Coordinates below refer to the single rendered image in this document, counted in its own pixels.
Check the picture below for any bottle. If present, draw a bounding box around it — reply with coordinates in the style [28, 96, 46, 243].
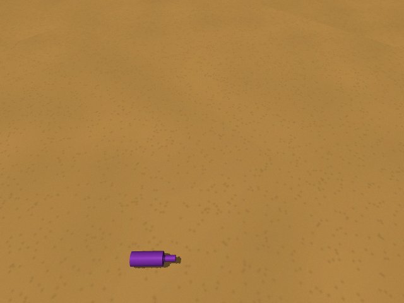
[129, 251, 176, 266]

